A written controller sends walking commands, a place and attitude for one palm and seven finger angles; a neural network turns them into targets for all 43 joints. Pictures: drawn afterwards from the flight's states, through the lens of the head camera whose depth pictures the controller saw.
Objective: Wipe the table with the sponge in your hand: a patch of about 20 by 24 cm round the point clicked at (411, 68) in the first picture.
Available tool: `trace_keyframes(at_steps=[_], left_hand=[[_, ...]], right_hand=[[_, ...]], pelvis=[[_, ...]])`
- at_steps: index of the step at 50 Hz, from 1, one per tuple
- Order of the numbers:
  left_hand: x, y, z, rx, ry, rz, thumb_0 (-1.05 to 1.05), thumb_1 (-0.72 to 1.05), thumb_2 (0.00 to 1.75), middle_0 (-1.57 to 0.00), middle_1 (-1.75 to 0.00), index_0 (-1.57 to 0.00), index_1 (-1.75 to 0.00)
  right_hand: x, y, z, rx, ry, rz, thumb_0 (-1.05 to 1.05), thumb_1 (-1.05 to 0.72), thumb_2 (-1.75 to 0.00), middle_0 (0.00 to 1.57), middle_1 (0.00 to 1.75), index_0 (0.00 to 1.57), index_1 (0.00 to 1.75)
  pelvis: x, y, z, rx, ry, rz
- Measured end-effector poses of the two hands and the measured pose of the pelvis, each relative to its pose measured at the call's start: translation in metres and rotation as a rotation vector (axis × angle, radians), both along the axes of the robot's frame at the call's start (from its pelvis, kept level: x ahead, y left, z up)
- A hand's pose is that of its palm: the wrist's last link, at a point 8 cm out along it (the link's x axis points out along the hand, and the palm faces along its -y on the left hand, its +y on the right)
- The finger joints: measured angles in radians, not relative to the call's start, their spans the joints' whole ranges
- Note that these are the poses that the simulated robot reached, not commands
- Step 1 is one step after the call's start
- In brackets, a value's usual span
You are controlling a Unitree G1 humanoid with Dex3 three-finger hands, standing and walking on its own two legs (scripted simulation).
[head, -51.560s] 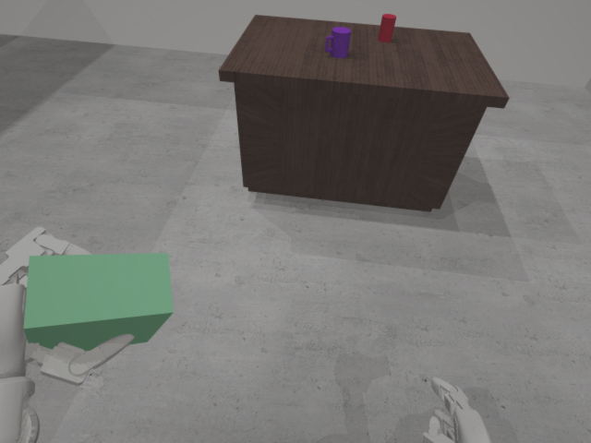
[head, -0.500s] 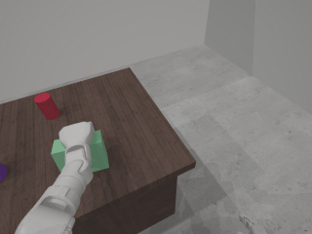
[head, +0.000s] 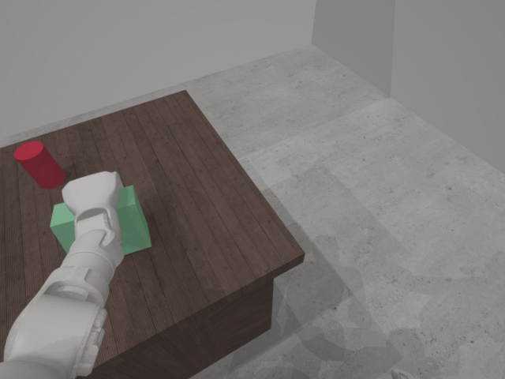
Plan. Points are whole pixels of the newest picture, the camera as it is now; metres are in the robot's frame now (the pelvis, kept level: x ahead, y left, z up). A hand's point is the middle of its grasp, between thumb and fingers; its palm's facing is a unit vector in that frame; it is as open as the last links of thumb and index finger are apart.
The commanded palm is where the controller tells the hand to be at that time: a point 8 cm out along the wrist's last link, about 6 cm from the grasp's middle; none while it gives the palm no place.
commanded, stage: wipe forward along the middle lane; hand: left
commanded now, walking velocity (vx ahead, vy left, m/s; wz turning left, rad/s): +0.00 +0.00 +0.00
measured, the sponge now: (108, 233) +0.38 +0.29 -0.02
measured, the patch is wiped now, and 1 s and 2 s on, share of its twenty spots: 1.00 1.00 1.00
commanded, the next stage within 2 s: slide back across to the first lane in 0.28 s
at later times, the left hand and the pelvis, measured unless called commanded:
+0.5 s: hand (96, 194) +0.44 +0.31 +0.02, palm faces -0.11 -0.02 -0.99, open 10.3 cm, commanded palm +0.41 +0.31 +0.07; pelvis +0.01 +0.03 +0.00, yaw -2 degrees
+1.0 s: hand (68, 199) +0.43 +0.36 +0.03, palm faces -0.09 -0.06 -0.99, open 10.3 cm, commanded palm +0.39 +0.37 +0.07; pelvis +0.04 +0.05 +0.01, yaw -1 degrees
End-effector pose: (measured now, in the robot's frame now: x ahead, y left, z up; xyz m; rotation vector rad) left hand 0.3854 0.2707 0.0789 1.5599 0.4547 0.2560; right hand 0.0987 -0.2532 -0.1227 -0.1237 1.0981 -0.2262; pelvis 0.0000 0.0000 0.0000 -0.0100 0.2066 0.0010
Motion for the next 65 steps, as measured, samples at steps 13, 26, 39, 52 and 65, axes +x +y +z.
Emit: trace_keyframes(at_steps=[13,26,39,52,65], left_hand=[[0.03,0.016,0.001,0.0,0.016,0.001,0.02,-0.59,1.12,-0.74,-1.27,-0.77,-1.31],[0.041,0.032,0.002,-0.019,-0.024,-0.012,0.01,-0.59,1.12,-0.74,-1.27,-0.77,-1.32],[0.037,0.056,0.004,-0.028,-0.035,0.01,0.01,-0.57,1.11,-0.71,-1.31,-0.74,-1.36],[0.027,0.086,0.003,-0.047,-0.037,0.022,0.01,-0.56,1.11,-0.7,-1.33,-0.72,-1.37],[0.001,0.104,0.003,-0.015,-0.028,0.051,0.0,-0.55,1.11,-0.68,-1.34,-0.7,-1.39]], right_hand=[[-0.008,0.003,0.003,-0.019,0.037,-0.027,0.0,-0.9,-0.9,0.2,0.3,0.2,0.3],[-0.022,0.023,0.005,-0.012,0.073,-0.06,0.0,-0.9,-0.9,0.2,0.3,0.2,0.3],[0.003,0.046,0.017,0.007,0.029,-0.045,0.01,-0.9,-0.9,0.2,0.3,0.2,0.3],[0.055,0.054,0.029,-0.001,-0.028,0.015,0.01,-0.9,-0.9,0.2,0.3,0.2,0.3],[0.09,0.055,0.037,-0.004,-0.067,0.056,0.0,-0.9,-0.9,0.2,0.3,0.2,0.3]], pelvis=[[0.008,0.011,0.0,-0.013,0.039,-0.008],[0.013,0.03,0.001,-0.02,0.056,-0.023],[0.024,0.048,0.008,-0.023,0.018,-0.025],[0.046,0.054,0.012,-0.029,0.003,-0.018],[0.055,0.054,0.015,-0.033,-0.022,0.001]])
